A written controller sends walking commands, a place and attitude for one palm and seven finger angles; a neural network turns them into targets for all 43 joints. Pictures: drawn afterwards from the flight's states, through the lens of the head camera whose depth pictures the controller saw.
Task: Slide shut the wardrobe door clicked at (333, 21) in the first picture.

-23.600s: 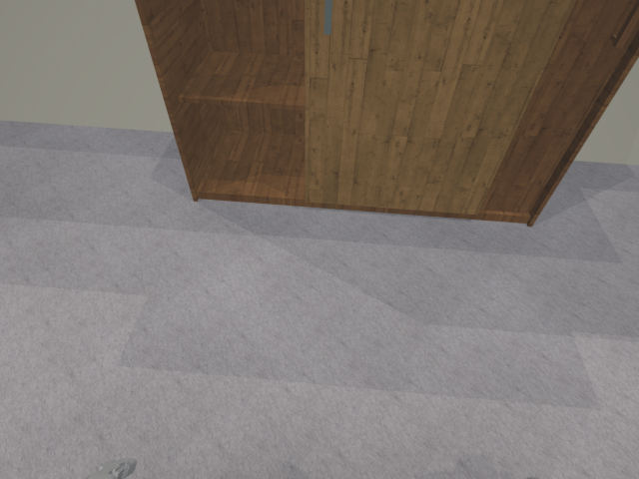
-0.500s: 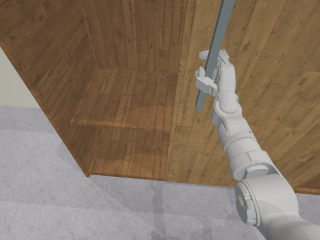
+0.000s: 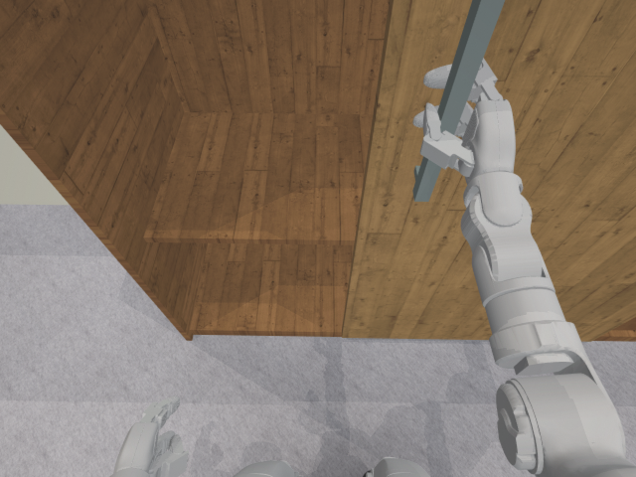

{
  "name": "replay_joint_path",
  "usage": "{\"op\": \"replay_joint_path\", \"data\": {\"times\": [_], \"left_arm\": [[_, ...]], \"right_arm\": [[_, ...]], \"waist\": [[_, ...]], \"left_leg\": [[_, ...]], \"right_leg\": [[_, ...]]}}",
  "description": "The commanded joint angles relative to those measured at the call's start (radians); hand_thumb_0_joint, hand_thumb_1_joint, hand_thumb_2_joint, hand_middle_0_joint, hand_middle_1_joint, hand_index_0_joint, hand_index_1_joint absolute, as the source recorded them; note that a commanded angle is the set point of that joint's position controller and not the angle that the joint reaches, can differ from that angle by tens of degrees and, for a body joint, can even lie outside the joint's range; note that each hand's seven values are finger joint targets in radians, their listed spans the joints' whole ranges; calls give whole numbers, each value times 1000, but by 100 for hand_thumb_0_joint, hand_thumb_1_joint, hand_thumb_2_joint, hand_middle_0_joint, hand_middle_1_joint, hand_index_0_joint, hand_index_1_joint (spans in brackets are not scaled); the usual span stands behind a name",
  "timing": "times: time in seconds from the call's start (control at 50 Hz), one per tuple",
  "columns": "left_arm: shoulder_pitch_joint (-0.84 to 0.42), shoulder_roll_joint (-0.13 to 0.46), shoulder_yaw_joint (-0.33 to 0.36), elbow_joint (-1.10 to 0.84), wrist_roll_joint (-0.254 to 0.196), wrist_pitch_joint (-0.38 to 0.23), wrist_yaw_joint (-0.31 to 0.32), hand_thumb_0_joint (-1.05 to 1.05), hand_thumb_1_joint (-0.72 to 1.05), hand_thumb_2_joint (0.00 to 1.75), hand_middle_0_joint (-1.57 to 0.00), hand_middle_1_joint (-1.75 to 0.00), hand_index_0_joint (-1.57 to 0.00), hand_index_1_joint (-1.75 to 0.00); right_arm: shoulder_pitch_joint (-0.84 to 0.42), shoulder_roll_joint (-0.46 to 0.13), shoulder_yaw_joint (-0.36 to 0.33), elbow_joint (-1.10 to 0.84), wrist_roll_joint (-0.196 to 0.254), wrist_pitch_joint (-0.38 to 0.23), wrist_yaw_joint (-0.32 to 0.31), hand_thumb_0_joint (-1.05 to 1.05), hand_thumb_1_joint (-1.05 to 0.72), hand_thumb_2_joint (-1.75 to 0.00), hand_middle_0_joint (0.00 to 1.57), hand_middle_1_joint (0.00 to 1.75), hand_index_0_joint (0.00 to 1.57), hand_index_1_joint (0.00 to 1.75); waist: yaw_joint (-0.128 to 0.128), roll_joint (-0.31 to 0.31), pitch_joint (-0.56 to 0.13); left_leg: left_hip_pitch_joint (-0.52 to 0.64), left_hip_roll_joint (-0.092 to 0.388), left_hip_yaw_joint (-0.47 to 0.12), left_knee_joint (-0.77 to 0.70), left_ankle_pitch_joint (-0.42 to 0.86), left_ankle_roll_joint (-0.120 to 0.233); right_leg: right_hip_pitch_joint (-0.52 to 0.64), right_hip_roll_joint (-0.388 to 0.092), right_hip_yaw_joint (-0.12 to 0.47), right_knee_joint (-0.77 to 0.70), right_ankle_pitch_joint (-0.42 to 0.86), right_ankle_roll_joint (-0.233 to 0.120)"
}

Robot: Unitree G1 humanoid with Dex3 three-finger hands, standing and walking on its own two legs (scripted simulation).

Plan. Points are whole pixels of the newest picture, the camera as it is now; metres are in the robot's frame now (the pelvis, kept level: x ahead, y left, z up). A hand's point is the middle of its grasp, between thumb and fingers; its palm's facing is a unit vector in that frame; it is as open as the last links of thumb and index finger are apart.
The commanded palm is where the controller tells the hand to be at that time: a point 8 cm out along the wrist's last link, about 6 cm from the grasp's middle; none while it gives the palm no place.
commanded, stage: step sideways, sliding the door along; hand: right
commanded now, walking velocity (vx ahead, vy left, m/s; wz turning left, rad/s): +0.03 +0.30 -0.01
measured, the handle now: (449, 94) +0.49 -0.14 +0.19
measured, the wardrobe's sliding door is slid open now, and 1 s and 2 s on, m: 0.48 0.32 0.00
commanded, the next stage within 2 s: none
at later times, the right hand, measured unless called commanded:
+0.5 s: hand (387, 134) +0.45 -0.07 +0.17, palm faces +0.31 +0.95 -0.08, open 6.3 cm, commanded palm +0.43 -0.04 +0.17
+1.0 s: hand (283, 133) +0.45 +0.05 +0.17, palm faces +0.29 +0.95 -0.09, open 6.2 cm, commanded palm +0.43 +0.07 +0.16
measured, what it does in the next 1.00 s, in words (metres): steps to the left: left foot, then right foot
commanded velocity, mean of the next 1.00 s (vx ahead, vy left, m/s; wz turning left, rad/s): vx -0.19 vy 0.27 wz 0.16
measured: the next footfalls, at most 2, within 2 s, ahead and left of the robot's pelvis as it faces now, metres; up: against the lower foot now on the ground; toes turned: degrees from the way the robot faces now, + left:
left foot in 0.28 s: +0.16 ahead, +0.28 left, +0.00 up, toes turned -3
right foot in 0.68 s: +0.11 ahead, +0.02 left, +0.00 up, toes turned -16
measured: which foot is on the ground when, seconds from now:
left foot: up 0.00-0.26, down 0.28-0.68, up 0.70-1.00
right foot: down 0.00-0.52, up 0.54-0.66, down 0.68-1.00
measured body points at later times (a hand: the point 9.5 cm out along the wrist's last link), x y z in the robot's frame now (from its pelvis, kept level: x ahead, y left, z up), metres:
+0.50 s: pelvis +0.06 +0.15 -0.02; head +0.14 +0.13 +0.42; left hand +0.30 +0.33 -0.12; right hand +0.43 -0.12 +0.17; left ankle +0.11 +0.28 -0.73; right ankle +0.02 -0.12 -0.72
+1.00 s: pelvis +0.10 +0.26 +0.00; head +0.19 +0.22 +0.44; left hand +0.35 +0.38 -0.10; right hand +0.43 +0.00 +0.17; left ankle +0.16 +0.43 -0.70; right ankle +0.07 +0.03 -0.72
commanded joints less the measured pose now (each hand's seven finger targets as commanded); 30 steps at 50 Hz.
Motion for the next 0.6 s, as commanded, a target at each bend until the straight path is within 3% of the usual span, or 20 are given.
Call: {"op": "replay_joint_path", "data": {"times": [0.0,0.02,0.06,0.12,0.16,0.2,0.24,0.26,0.28,0.32,0.34,0.38,0.4,0.44,0.46,0.48,0.5,0.52,0.54,0.58], "left_arm": [[-69,104,35,-129,-12,0,-52,0,90,90,-20,-30,-20,-30],[-66,99,41,-119,-7,8,-43,0,90,90,-20,-30,-20,-30],[-69,111,45,-136,-9,20,-34,0,90,90,-20,-30,-20,-30],[-96,110,49,-149,-25,-4,-45,0,90,90,-20,-30,-20,-30],[-114,103,50,-172,-34,-25,-50,0,90,90,-20,-30,-20,-30],[-128,106,51,-171,-39,-29,-48,0,90,90,-20,-30,-20,-30],[-106,87,50,-169,-43,-27,-50,0,90,90,-20,-30,-20,-30],[-98,59,50,-158,-41,-30,-47,0,90,90,-20,-30,-20,-30],[-102,53,51,-132,-31,-35,-40,0,90,90,-20,-30,-20,-30],[-129,76,66,-112,-33,-33,-27,0,90,90,-20,-30,-20,-30],[-145,78,72,-117,-27,-35,-25,0,90,90,-20,-30,-20,-30],[-172,101,76,-159,-12,-36,-48,0,90,90,-20,-30,-20,-30],[-162,63,69,-160,-11,-41,-72,0,90,90,-20,-30,-20,-30],[-142,74,83,-172,-12,-58,-82,0,90,90,-20,-30,-20,-30],[-129,67,82,-189,-22,-68,-84,0,90,90,-20,-30,-20,-30],[-117,53,68,-199,-44,-71,-79,0,90,90,-20,-30,-20,-30],[-156,25,66,-213,-40,-75,-70,0,90,90,-20,-30,-20,-30],[-188,13,54,-222,-29,-90,-54,0,90,90,-20,-30,-20,-30],[-147,35,72,-205,-28,-89,-45,0,90,90,-20,-30,-20,-30],[-189,30,43,-194,-27,-103,-40,0,90,90,-20,-30,-20,-30]], "right_arm": [[-529,130,183,-355,11,-74,72,0,-90,-90,45,140,45,140],[-519,88,166,-367,-10,-52,76,0,-90,-90,45,140,45,140],[-537,63,145,-440,-21,-47,67,0,-90,-90,45,140,45,140],[-574,175,249,-481,-35,-55,67,0,-90,-90,45,140,45,140],[-613,224,307,-518,-38,-64,83,0,-90,-90,45,140,45,140],[-565,199,292,-478,-41,-54,79,0,-90,-90,45,140,45,140],[-545,170,274,-517,-53,-55,73,0,-90,-90,45,140,45,140],[-542,125,254,-533,-60,-55,66,0,-90,-90,45,140,45,140],[-520,79,234,-521,-65,-40,53,0,-90,-90,45,140,45,140],[-464,58,201,-551,-73,-26,49,0,-90,-90,45,140,45,140],[-451,92,211,-580,-57,-33,51,0,-90,-90,45,140,45,140],[-444,151,265,-716,-20,-65,63,0,-90,-90,45,140,45,140],[-428,152,259,-727,-23,-82,66,0,-90,-90,45,140,45,140],[-334,111,201,-678,-32,-87,60,0,-90,-90,45,140,45,140],[-320,93,191,-725,-38,-95,63,0,-90,-90,45,140,45,140],[-300,50,186,-769,-52,-87,61,0,-90,-90,45,140,45,140],[-267,-1,158,-774,-76,-80,64,0,-90,-90,45,140,45,140],[-255,-46,126,-800,-90,-76,54,0,-90,-90,45,140,45,140],[-206,-13,142,-797,-82,-73,56,0,-90,-90,45,140,45,140],[-237,47,175,-901,-52,-71,36,0,-90,-90,45,140,45,140]], "waist": [[104,-107,-476],[108,20,-407],[103,38,-417],[102,-191,-481],[104,-290,-518],[88,-287,-472],[84,-142,-491],[95,53,-515],[112,138,-502],[111,176,-492],[112,50,-498],[106,-421,-461],[92,-474,-452],[64,-334,-455],[47,-226,-501],[48,-7,-523],[48,299,-554],[39,330,-545],[47,380,-518],[60,230,-483]], "left_leg": [[-457,97,-340,618,-171,-54],[-523,129,-314,551,-178,-47],[-398,162,-289,321,-177,-49],[-40,104,-82,59,18,-64],[69,72,-16,-17,78,-79],[127,60,11,-69,103,-89],[176,72,-18,-230,361,-71],[229,161,-111,-273,668,-32],[266,244,-188,-242,912,5],[204,222,-161,-161,871,-3],[107,172,-88,-77,707,-55],[-130,62,-51,207,100,-113],[-193,72,-87,253,-120,-94],[-118,89,-112,4,-89,-70],[25,78,-100,-216,119,-66],[183,122,-117,-326,627,-59],[409,244,-297,-264,1162,1],[423,310,-355,-238,1365,7],[435,311,-338,-200,1317,14],[451,283,-296,-125,1293,55]], "right_leg": [[626,-516,618,-114,629,-287],[600,-494,564,-104,619,-268],[462,-453,466,-71,517,-231],[270,-295,176,-74,393,-136],[235,-250,105,-25,287,-99],[156,-248,96,29,223,-72],[187,-171,62,215,274,-14],[138,-93,31,331,202,27],[62,-43,23,337,53,55],[113,-64,82,191,63,39],[223,-119,106,63,255,12],[373,-350,318,-91,694,-112],[412,-372,310,-74,805,-147],[434,-351,156,67,847,-65],[405,-298,107,225,741,-32],[275,-174,24,371,490,-29],[-25,-34,4,509,-186,-47],[-132,3,48,573,-437,25],[-149,-33,78,561,-423,46],[-120,-69,52,155,-355,33]]}}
